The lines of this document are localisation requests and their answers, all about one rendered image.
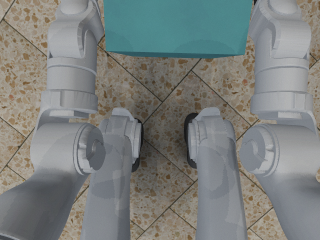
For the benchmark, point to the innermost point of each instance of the robot right forearm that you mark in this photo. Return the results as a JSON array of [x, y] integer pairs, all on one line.
[[282, 54]]

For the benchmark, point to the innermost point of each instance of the robot right foot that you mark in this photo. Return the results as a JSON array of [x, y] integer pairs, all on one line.
[[189, 119]]

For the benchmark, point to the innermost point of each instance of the robot left upper arm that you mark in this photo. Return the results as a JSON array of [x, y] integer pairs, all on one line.
[[63, 155]]

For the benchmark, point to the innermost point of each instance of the robot right upper arm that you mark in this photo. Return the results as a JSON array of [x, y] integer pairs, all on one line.
[[285, 160]]

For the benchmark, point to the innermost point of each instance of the carton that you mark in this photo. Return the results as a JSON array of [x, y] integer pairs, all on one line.
[[202, 29]]

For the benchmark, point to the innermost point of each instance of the left robot thigh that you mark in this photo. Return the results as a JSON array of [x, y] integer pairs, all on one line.
[[107, 208]]

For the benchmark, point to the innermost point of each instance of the robot left forearm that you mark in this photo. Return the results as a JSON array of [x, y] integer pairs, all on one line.
[[72, 43]]

